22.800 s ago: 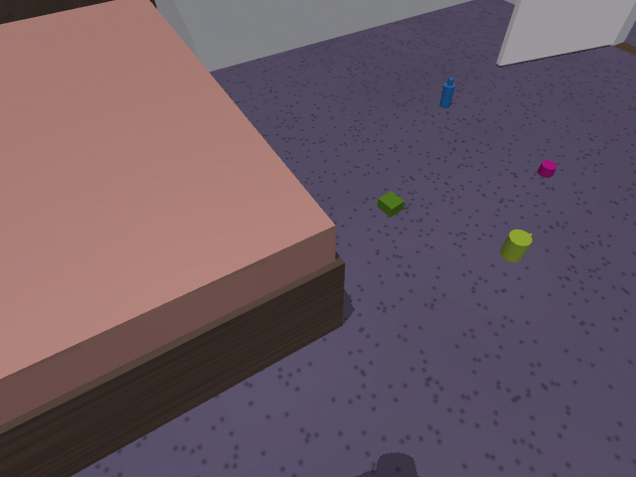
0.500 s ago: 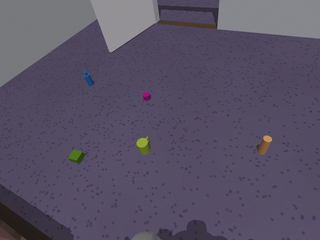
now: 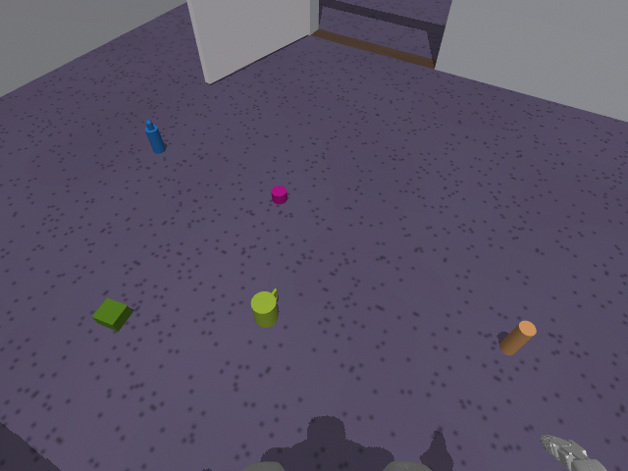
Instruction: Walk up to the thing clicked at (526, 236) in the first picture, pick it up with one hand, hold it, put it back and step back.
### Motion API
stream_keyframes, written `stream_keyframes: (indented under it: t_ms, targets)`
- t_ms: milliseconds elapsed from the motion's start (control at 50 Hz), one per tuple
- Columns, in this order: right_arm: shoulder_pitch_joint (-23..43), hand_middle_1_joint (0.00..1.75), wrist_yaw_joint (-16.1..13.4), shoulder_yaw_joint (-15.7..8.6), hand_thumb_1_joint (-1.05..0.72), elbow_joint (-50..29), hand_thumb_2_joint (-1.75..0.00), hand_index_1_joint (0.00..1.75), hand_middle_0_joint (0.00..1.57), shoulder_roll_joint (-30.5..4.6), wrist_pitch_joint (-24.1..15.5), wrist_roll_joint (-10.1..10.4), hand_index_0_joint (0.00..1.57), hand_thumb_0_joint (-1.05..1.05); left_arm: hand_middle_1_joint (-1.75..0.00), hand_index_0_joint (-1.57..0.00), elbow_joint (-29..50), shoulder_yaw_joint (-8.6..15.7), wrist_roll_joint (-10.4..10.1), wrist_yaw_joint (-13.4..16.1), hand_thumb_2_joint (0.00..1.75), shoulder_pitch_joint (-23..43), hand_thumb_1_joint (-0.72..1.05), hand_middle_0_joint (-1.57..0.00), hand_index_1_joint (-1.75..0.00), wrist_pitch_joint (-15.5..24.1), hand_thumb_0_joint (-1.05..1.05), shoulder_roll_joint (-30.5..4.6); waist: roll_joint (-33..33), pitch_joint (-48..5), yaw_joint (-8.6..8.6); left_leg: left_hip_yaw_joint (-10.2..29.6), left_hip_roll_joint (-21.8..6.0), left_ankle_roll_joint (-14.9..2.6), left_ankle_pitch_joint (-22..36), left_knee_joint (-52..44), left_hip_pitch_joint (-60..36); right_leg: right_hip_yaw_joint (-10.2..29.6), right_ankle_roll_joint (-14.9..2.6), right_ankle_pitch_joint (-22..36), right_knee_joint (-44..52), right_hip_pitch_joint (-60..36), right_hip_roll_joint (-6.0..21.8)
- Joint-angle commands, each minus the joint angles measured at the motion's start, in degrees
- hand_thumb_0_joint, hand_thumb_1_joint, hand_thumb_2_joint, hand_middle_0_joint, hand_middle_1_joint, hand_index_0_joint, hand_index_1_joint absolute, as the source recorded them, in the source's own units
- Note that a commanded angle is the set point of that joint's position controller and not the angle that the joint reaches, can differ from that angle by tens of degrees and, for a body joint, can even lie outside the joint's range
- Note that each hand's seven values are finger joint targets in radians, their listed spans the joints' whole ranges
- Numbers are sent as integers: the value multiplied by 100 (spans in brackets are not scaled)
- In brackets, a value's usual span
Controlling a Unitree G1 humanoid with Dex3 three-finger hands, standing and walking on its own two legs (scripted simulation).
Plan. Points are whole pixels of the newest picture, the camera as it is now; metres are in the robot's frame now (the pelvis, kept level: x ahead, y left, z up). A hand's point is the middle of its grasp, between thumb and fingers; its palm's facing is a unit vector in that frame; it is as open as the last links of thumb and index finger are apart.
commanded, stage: walk up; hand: left
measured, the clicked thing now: (267, 305) +0.70 +0.20 -0.71
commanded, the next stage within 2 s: none
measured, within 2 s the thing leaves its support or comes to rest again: neither
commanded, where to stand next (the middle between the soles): +0.21 +0.00 m, yaw -3 degrees
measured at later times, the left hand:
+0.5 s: hand (158, 441) +0.17 +0.24 -0.11, palm faces -0.05 -0.88 -0.47, open 7.4 cm
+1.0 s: hand (160, 424) +0.20 +0.26 -0.16, palm faces -0.05 -0.94 -0.33, open 7.4 cm
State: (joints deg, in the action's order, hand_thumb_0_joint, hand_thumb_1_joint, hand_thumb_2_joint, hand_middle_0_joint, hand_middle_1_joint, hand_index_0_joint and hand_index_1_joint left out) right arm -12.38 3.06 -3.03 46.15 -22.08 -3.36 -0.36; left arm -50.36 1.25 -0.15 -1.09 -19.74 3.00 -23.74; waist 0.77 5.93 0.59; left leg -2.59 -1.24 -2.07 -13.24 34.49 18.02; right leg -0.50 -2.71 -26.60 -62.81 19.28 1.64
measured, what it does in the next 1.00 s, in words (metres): walks ahead: right foot, then left foot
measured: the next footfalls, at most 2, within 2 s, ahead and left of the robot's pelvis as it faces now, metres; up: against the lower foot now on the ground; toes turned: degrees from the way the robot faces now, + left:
right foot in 0.30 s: +0.20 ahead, -0.15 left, +0.00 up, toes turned -5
left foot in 0.68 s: +0.22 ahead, +0.13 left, +0.00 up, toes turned -1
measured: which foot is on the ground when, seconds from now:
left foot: down 0.00-0.32, up 0.34-0.66, down 0.68-1.00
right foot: up 0.00-0.28, down 0.30-1.00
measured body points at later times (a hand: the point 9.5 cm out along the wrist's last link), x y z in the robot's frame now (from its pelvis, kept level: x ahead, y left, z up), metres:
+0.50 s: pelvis +0.11 -0.03 +0.00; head +0.13 -0.08 +0.45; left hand +0.17 +0.28 -0.08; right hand +0.16 -0.35 -0.14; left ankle +0.12 +0.11 -0.67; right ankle +0.17 -0.15 -0.73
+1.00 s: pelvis +0.14 +0.01 +0.00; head +0.15 +0.02 +0.45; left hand +0.21 +0.31 -0.14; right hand +0.24 -0.30 -0.11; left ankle +0.19 +0.13 -0.73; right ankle +0.16 -0.14 -0.73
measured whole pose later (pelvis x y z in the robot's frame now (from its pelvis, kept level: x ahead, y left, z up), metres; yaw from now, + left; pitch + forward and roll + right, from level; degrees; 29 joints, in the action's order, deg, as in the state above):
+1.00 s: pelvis +0.14 +0.01 +0.00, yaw -2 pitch -3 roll -1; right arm -7.0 0.8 0.3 58.0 -19.8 -0.3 -0.4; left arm -60.9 -0.7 -0.5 -0.3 -10.8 1.0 -21.8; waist 0.8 3.6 0.8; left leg -0.8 -2.9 0.7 -15.1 34.2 16.3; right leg -0.3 2.0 -14.7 -31.3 13.8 1.8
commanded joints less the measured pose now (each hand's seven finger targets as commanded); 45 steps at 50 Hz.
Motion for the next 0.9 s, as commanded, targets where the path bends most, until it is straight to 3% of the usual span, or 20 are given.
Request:
stream_keyframes:
  t_ms: [0,100,140,200,260,280,300,320,340,400,480,640,660,680,700,720,740,780,840,880]
  targets:
    - [-549,30,-150,-400,-90,-266,-90,30,20,-1464,-173,104,20,0,-30,-20,311,417,-50,-6,90,-585,90,-20,-30,106,0,-1120,-774,-219,-44,1300,-1279,-863,1557,-1682,-759,440,58,656,148,904,327]
    - [-403,30,-118,-432,-90,-446,-90,30,20,-1553,-152,-4,20,0,-30,-20,424,428,19,-91,90,-179,90,-20,-30,126,0,-1038,-1105,-47,-158,960,-1266,-1232,297,-1964,-616,9,309,988,1529,1004,456]
    - [-464,30,-72,-449,-90,-470,-90,30,20,-1611,-114,-46,20,0,-30,-20,408,457,32,-89,90,-16,90,-20,-30,175,0,-1060,-1136,-9,-207,937,-1225,-1196,-240,-1992,-305,-100,311,1196,2014,600,397]
    - [-217,30,-56,-403,-90,-544,-90,30,20,-1505,12,-74,20,0,-30,-20,248,464,45,7,90,-171,90,-20,-30,235,0,-1019,-1025,-128,-56,770,-1132,-1089,118,-1413,82,-260,287,1605,2526,-111,165]
    - [-163,30,-77,-258,-90,-625,-90,30,20,-1133,110,-13,20,0,-30,-20,37,526,93,143,90,-658,90,-20,-30,306,0,-1156,-166,-591,272,338,-704,-631,239,23,436,-226,196,2072,3453,-1511,-32]
    - [-450,30,-100,-148,-90,-564,-90,30,20,-800,118,53,20,0,-30,-20,25,615,135,193,90,-828,90,-20,-30,352,0,-1419,895,-832,393,19,-313,-393,-396,1169,607,623,67,1682,4094,-1800,555]
    - [-836,30,-93,-78,-90,-578,-90,30,20,-629,151,43,20,0,-30,-20,203,695,152,215,90,-819,90,-20,-30,390,0,-1887,1632,-897,228,-7,308,-39,-1748,2220,1432,2984,-422,1265,4629,-2054,1941]
    - [-895,30,-153,-220,-90,-385,-90,30,20,-1154,264,-26,20,0,-30,-20,303,671,77,214,90,-466,90,-20,-30,350,0,-1935,710,-661,146,454,109,-16,-1881,2584,1440,3270,-919,730,4660,-1629,2260]
    - [-814,30,-203,-296,-90,-319,-90,30,20,-1363,293,-47,20,0,-30,-20,325,671,45,220,90,-362,90,-20,-30,307,0,-1956,867,-563,186,415,-15,-38,-2069,2794,1549,3441,-1231,560,4637,-1485,2309]
    - [-746,30,-186,-323,-90,-56,-90,30,20,-1348,316,22,20,0,-30,-20,394,533,31,232,90,-67,90,-20,-30,286,0,-1520,769,-442,51,738,-237,15,-1312,2687,1495,1883,-794,1128,4559,-1207,1528]
    - [-742,30,-160,-266,-90,74,-90,30,20,-1127,369,-47,20,0,-30,-20,465,476,94,233,90,34,90,-20,-30,255,0,-1451,918,-469,43,507,-167,175,-920,2014,980,1021,-840,2168,4330,-699,1232]
    - [-493,30,-235,-250,-90,544,-90,30,20,-1043,266,-35,20,0,-30,-20,401,334,61,174,90,782,90,-20,-30,-30,0,-1282,756,-520,-115,28,16,118,-6,-8,-917,663,-542,885,3576,791,1064]
    - [-474,30,-271,-246,-90,569,-90,30,20,-1090,221,-57,20,0,-30,-20,379,262,43,168,90,776,90,-20,-30,-70,0,-1118,577,-526,-166,192,-46,54,-156,-430,-1046,694,-414,775,3344,903,998]
    - [-403,30,-295,-272,-90,570,-90,30,20,-1329,181,-123,20,0,-30,-20,332,175,6,157,90,683,90,-20,-30,-104,0,-867,-231,-513,-145,1127,-647,-73,-658,-1058,-972,491,-188,460,2887,1094,699]
    - [-5,30,-311,-247,-90,437,-90,30,20,-1556,112,-136,20,0,-30,-20,279,105,-61,152,90,526,90,-20,-30,-137,0,-617,-1015,-494,92,2556,-1509,-380,-1200,-1804,-447,95,108,111,2297,842,77]
    - [386,30,-288,-275,-90,406,-90,30,20,-1828,133,-48,20,0,-30,-20,-13,226,-67,210,90,445,90,-20,-30,-181,0,-1032,-1159,-343,91,2734,-1844,-864,-1902,-1947,600,100,126,-362,1807,49,67]
    - [665,30,-282,-258,-90,426,-90,30,20,-1706,160,-61,20,0,-30,-20,-148,257,-26,194,90,447,90,-20,-30,-187,0,-1175,-943,-194,167,2378,-1621,-865,-2113,-1862,1038,141,123,-187,1851,-414,155]
    - [758,30,-278,-110,-90,497,-90,30,20,-1374,157,-53,20,0,-30,-20,-389,229,-27,150,90,328,90,-20,-30,-137,0,-1030,-1039,-302,235,1406,-994,-458,-1333,-1459,526,33,107,493,2686,-451,77]
    - [650,30,-261,-46,-90,636,-90,30,20,-1198,124,9,20,0,-30,-20,-560,221,-18,192,90,520,90,-20,-30,-66,0,-1040,-1058,-744,136,1061,-832,-201,202,-908,43,144,118,1611,3353,-918,176]
    - [635,30,-278,-15,-90,713,-90,30,20,-1170,147,31,20,0,-30,-20,-578,168,-5,189,90,839,90,-20,-30,-55,0,-1068,-929,-858,6,1036,-798,-178,-120,-1074,-88,323,107,1585,3375,-879,273]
